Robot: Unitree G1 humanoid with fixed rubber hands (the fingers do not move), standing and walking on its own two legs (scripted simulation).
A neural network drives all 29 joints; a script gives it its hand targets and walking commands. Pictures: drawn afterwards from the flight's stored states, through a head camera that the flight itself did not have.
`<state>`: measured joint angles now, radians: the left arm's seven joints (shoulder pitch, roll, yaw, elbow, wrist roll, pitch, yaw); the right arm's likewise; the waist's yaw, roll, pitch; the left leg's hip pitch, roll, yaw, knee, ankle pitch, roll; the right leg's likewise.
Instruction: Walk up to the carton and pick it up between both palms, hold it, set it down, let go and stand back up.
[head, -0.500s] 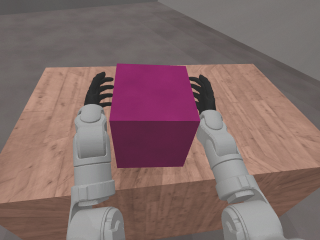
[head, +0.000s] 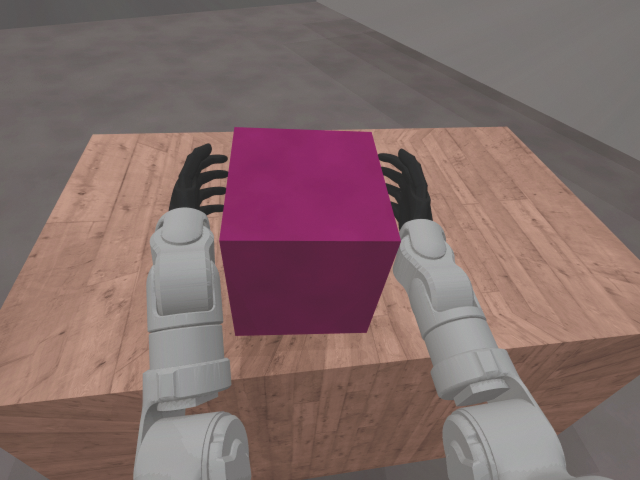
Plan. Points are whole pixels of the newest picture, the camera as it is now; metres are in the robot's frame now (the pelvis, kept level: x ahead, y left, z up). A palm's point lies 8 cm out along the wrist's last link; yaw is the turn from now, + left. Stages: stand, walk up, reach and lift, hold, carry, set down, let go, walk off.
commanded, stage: hold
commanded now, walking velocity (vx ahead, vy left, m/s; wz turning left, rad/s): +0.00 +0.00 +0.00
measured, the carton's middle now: (303, 234) +0.37 +0.01 +0.13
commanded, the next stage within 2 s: set down in 0.38 s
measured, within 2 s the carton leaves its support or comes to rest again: neither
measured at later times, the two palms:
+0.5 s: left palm (188, 211) +0.35 +0.14 +0.19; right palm (415, 210) +0.35 -0.12 +0.18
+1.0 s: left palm (198, 244) +0.35 +0.14 +0.13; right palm (402, 219) +0.38 -0.13 +0.14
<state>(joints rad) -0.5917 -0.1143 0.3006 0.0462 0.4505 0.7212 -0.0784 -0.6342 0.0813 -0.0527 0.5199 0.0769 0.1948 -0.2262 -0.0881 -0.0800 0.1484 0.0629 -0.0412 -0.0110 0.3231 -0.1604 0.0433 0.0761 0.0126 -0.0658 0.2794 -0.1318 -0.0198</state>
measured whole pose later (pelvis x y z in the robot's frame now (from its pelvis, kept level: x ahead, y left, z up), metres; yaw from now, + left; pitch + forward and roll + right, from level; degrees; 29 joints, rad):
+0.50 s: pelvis +0.00 +0.00 +0.00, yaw +0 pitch -13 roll -1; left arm -0.54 -0.12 0.26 -0.01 0.43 0.69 -0.06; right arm -0.60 0.06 -0.02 0.44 0.10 0.18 -0.23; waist -0.08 -0.06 0.14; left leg 0.05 -0.03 -0.01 0.35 -0.18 0.04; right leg 0.07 0.02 -0.06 0.28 -0.13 -0.02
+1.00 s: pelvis +0.02 -0.02 +0.00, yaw +1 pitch -9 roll +0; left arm -0.40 -0.17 0.25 0.04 0.40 0.48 0.01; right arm -0.55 0.08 -0.07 0.60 0.00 -0.10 -0.15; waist -0.02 -0.07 0.12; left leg 0.01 -0.02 -0.04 0.32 -0.17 0.01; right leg 0.03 0.03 -0.09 0.27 -0.15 -0.05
